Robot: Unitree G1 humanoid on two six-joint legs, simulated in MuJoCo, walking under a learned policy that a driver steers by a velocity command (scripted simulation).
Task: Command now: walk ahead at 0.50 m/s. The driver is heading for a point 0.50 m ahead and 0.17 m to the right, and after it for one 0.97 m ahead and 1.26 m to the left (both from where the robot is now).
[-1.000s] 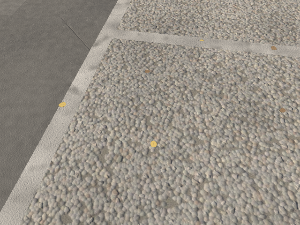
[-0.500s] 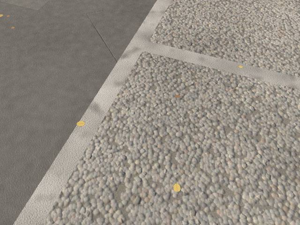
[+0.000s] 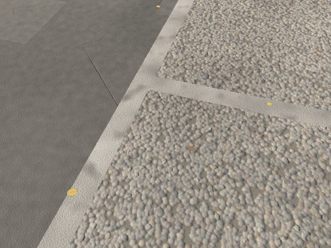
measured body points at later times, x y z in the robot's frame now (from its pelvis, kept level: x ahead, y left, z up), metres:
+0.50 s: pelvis +0.21 +0.04 -0.01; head +0.26 +0.05 +0.44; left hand +0.32 +0.32 -0.14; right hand +0.37 -0.24 -0.09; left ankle +0.33 +0.14 -0.73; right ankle +0.13 -0.08 -0.66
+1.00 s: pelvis +0.24 -0.01 +0.01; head +0.26 -0.06 +0.46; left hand +0.47 +0.20 -0.07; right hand +0.26 -0.34 -0.11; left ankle +0.33 +0.14 -0.66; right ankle +0.22 -0.09 -0.73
